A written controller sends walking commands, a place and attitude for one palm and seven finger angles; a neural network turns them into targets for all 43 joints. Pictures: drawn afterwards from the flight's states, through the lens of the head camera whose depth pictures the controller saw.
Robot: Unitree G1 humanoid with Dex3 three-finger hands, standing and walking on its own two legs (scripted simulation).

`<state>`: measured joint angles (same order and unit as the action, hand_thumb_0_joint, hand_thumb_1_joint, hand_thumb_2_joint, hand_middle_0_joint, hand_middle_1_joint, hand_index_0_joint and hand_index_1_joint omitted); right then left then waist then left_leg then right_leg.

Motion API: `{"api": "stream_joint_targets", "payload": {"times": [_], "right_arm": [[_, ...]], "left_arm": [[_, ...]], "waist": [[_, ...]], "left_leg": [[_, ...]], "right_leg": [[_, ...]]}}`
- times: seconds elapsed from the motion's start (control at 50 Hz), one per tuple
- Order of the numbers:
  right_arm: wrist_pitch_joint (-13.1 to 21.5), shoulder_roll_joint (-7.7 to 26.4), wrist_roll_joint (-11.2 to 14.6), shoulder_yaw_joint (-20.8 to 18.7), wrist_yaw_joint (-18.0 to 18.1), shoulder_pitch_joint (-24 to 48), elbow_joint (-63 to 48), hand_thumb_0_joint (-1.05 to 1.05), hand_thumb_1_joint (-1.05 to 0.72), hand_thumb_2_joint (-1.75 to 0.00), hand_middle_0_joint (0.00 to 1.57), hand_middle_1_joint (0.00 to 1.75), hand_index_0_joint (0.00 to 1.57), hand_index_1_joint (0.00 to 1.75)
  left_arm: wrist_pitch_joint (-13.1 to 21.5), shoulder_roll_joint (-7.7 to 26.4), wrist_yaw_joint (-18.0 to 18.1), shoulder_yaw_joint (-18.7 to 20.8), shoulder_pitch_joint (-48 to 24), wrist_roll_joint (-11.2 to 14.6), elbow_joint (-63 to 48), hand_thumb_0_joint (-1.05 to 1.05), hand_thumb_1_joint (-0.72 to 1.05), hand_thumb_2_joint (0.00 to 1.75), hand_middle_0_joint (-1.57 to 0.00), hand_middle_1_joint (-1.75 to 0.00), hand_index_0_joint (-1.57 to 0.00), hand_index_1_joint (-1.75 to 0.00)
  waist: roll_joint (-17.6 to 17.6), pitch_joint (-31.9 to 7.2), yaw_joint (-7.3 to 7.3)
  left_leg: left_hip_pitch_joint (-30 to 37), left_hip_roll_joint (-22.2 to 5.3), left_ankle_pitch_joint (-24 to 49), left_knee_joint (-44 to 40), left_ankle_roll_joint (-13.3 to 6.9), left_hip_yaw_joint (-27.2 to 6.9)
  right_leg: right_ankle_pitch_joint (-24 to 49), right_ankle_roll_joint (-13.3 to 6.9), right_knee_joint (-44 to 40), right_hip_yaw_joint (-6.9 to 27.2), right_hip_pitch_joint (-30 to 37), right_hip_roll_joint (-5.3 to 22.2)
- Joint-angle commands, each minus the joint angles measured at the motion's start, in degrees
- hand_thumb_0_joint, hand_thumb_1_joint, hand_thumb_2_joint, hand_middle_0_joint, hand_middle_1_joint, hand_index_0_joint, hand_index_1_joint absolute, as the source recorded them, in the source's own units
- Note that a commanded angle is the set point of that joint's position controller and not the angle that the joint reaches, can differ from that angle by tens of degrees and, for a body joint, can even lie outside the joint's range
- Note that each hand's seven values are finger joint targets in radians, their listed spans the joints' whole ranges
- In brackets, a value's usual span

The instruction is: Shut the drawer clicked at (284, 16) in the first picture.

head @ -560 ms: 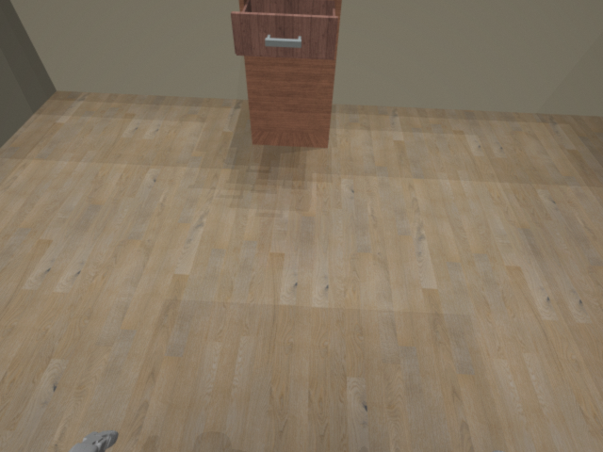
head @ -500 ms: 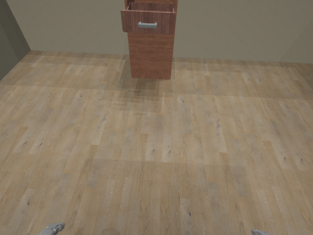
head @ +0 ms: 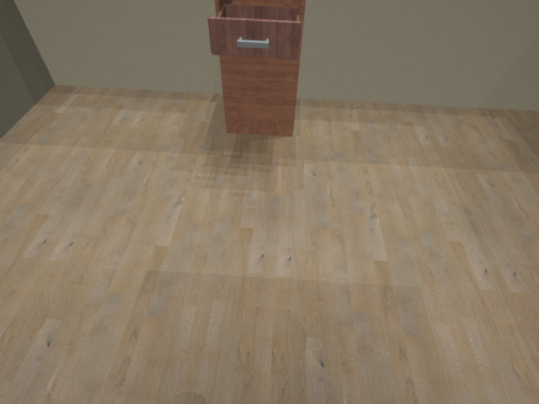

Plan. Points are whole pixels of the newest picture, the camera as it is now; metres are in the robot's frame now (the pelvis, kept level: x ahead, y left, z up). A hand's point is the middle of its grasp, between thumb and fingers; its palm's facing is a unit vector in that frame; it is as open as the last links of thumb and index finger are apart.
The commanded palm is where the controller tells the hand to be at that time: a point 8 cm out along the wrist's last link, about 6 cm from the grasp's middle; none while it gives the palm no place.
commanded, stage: stand and wait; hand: left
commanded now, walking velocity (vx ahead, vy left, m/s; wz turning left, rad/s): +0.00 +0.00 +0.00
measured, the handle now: (253, 41) +1.43 +0.15 -0.07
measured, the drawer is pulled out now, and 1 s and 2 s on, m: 0.30 0.30 0.30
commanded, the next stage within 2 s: look at it before walking up in 0.44 s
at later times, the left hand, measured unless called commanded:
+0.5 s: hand out of the picture +0.07 +0.24 -0.15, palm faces -0.03 -0.94 -0.33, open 7.4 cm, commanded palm none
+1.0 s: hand out of the picture +0.06 +0.24 -0.16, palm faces -0.03 -0.94 -0.33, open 7.4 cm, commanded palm none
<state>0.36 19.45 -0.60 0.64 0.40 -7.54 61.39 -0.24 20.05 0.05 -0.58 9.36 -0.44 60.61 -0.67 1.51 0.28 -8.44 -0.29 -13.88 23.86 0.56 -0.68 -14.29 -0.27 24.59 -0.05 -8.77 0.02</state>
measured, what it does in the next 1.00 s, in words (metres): stands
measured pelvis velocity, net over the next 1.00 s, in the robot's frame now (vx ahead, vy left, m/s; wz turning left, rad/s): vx -0.01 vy -0.01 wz -0.01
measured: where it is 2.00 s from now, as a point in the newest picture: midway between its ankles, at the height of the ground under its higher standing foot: outside the picture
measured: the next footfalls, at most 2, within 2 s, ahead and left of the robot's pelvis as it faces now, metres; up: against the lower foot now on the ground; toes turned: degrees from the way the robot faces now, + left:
right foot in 1.80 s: +0.29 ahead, -0.13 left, +0.00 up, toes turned -12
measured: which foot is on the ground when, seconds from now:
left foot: down 0.00-1.00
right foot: down 0.00-1.00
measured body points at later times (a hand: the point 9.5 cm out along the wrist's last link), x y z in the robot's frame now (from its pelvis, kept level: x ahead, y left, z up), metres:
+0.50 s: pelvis -0.01 +0.00 +0.00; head -0.01 +0.00 +0.45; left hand +0.07 +0.29 -0.13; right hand +0.06 -0.30 -0.13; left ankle -0.01 +0.13 -0.74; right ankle -0.01 -0.12 -0.74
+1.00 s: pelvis -0.01 -0.01 +0.00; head -0.01 +0.00 +0.45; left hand +0.06 +0.29 -0.13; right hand +0.07 -0.30 -0.13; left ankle -0.01 +0.13 -0.74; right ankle -0.01 -0.12 -0.74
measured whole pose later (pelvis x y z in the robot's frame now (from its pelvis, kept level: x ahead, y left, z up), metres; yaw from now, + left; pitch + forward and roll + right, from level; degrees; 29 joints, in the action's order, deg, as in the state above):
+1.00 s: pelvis -0.01 -0.01 +0.00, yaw +0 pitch -2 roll +0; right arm 0.8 19.0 -0.4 0.9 0.3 -7.5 63.6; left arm 0.3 19.7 0.0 -0.6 8.8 -0.5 62.4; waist -0.6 1.3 0.3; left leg -7.8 -1.0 -11.6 21.1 1.2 -0.6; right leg -12.0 -0.8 22.0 0.0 -8.3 -0.7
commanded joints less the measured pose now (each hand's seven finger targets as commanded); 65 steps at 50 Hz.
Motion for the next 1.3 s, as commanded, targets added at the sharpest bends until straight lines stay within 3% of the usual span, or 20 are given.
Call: {"api": "stream_joint_targets", "payload": {"times": [0.0,0.36,0.52,0.7,0.84,1.0,1.16,1.18,1.2,1.24,1.28], "right_arm": [[1.56,11.43,-0.04,-2.45,0.50,3.81,-3.61,0.00,-0.90,-0.90,0.20,0.30,0.20,0.30],[1.47,11.34,-0.08,-2.33,0.30,2.52,-1.83,0.00,-0.90,-0.90,0.20,0.30,0.20,0.30],[1.67,11.33,0.03,-2.37,0.36,2.30,-1.84,0.00,-0.90,-0.90,0.20,0.30,0.20,0.30],[1.57,11.20,0.02,-2.30,0.34,2.47,-1.66,0.00,-0.90,-0.90,0.20,0.30,0.20,0.30],[1.66,11.21,0.10,-2.27,0.49,2.40,-1.63,0.00,-0.90,-0.90,0.20,0.30,0.20,0.30],[1.48,11.14,0.06,-2.20,0.41,2.66,-1.43,0.00,-0.90,-0.90,0.20,0.30,0.20,0.30],[1.60,11.12,0.07,-2.30,0.44,2.61,-1.50,0.00,-0.90,-0.90,0.20,0.30,0.20,0.30],[1.14,6.44,-0.16,-1.11,0.29,0.89,-0.33,0.00,-0.90,-0.90,0.20,0.30,0.20,0.30],[0.55,3.62,-0.37,-0.52,0.13,-1.40,0.35,0.00,-0.90,-0.90,0.20,0.30,0.20,0.30],[0.15,2.86,-0.72,-0.75,-0.11,-3.34,0.58,0.00,-0.90,-0.90,0.20,0.30,0.20,0.30],[0.06,2.31,-0.95,-0.99,-0.26,-3.90,-0.25,0.00,-0.90,-0.90,0.20,0.30,0.20,0.30]], "left_arm": [[1.82,11.52,0.62,2.69,-3.24,0.04,-3.53,0.00,0.90,0.90,-0.20,-0.30,-0.20,-0.30],[1.68,11.31,0.49,2.53,-3.64,-0.14,-2.49,0.00,0.90,0.90,-0.20,-0.30,-0.20,-0.30],[1.85,11.05,0.53,2.65,-3.42,-0.19,-2.50,0.00,0.90,0.90,-0.20,-0.30,-0.20,-0.30],[1.87,10.99,0.51,2.57,-2.97,-0.18,-2.13,0.00,0.90,0.90,-0.20,-0.30,-0.20,-0.30],[2.06,11.05,0.62,2.66,-2.67,-0.12,-2.05,0.00,0.90,0.90,-0.20,-0.30,-0.20,-0.30],[1.91,11.07,0.52,2.58,-2.69,-0.17,-1.77,0.00,0.90,0.90,-0.20,-0.30,-0.20,-0.30],[2.10,11.05,0.56,2.65,-2.39,-0.14,-1.94,0.00,0.90,0.90,-0.20,-0.30,-0.20,-0.30],[1.56,6.38,0.71,1.63,-0.01,0.01,-0.65,0.00,0.90,0.90,-0.20,-0.30,-0.20,-0.30],[0.93,4.00,0.77,1.13,1.82,-0.16,0.10,0.00,0.90,0.90,-0.20,-0.30,-0.20,-0.30],[0.33,4.45,0.32,1.61,4.34,-0.58,0.35,0.00,0.90,0.90,-0.20,-0.30,-0.20,-0.30],[0.19,5.59,0.01,2.49,6.92,-0.66,0.28,0.00,0.90,0.90,-0.20,-0.30,-0.20,-0.30]], "waist": [[0.40,-4.12,-0.11],[1.23,-1.64,-0.09],[0.75,-3.53,-0.18],[0.55,-2.26,-0.06],[0.93,-4.15,-0.16],[0.62,-2.10,-0.07],[1.19,-3.62,-0.11],[0.92,-4.77,-0.04],[-0.07,-3.87,-0.03],[-2.34,0.50,0.63],[-5.84,4.79,1.23]], "left_leg": [[-0.20,-5.93,9.58,-3.71,-2.35,-4.62],[-1.53,-6.00,5.32,-5.50,-2.04,-5.05],[-0.15,-6.42,8.18,-5.30,-2.00,-4.98],[-0.31,-6.28,7.28,-5.63,-1.93,-4.93],[0.97,-6.59,11.07,-5.15,-1.82,-4.77],[0.28,-6.40,8.03,-5.97,-1.76,-4.84],[1.31,-6.55,10.40,-5.57,-1.65,-4.68],[1.67,-6.41,7.90,-4.95,-1.07,-3.69],[0.54,-5.69,2.12,-4.01,-0.70,-2.89],[-5.27,-3.76,-10.09,-1.64,-1.01,-1.58],[-11.11,-1.66,-13.76,4.21,-0.75,0.99]], "right_leg": [[10.67,-1.96,-4.14,6.26,1.30,6.97],[3.53,-1.73,-6.36,7.22,-1.12,6.51],[7.49,-1.69,-5.56,6.75,0.01,6.44],[6.59,-1.65,-6.38,7.01,-0.63,6.60],[12.12,-1.84,-5.54,6.70,1.27,6.85],[7.87,-1.62,-6.85,6.94,-0.08,6.67],[11.22,-1.71,-6.38,6.69,1.02,6.86],[7.78,-1.02,-6.56,6.36,1.44,6.91],[0.00,-0.87,-6.53,6.67,0.96,6.40],[-15.07,-1.97,-8.51,9.36,-0.80,6.70],[-23.68,-4.43,-11.54,14.13,-2.22,9.06]]}}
